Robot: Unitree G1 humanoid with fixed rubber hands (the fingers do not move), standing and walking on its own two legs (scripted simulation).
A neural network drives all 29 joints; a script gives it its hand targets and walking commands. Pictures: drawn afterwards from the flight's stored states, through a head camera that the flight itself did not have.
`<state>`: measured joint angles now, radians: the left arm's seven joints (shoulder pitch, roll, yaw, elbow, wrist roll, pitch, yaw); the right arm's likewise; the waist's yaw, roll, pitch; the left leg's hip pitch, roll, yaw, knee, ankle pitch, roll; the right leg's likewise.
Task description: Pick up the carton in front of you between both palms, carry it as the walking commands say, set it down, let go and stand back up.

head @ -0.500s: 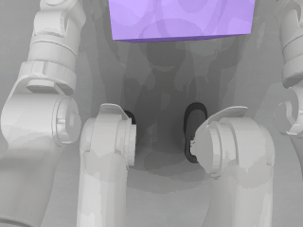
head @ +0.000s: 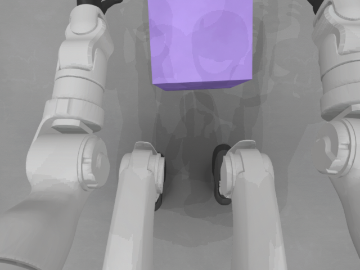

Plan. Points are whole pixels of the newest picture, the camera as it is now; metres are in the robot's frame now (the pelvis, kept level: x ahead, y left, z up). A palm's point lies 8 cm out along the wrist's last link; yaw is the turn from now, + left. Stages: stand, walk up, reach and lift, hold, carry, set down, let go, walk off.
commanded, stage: set down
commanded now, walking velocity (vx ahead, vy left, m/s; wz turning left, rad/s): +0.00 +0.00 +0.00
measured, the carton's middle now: (198, 47) +0.54 -0.04 -0.33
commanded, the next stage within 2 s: let go in 0.56 s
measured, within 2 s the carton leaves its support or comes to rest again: neither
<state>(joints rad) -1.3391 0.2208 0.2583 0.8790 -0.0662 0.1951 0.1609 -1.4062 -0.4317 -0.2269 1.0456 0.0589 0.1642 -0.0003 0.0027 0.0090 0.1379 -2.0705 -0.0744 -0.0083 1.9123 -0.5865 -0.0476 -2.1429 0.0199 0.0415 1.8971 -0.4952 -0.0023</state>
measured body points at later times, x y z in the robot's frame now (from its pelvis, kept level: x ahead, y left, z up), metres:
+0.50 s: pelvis +0.02 -0.01 +0.14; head +0.35 -0.04 +0.45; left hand +0.57 +0.15 +0.03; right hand +0.57 -0.25 +0.03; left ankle +0.10 +0.12 -0.42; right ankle +0.11 -0.12 -0.42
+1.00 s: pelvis +0.07 +0.00 +0.26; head +0.32 -0.02 +0.63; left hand +0.46 +0.19 +0.14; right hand +0.44 -0.25 +0.13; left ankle +0.10 +0.12 -0.42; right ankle +0.11 -0.12 -0.42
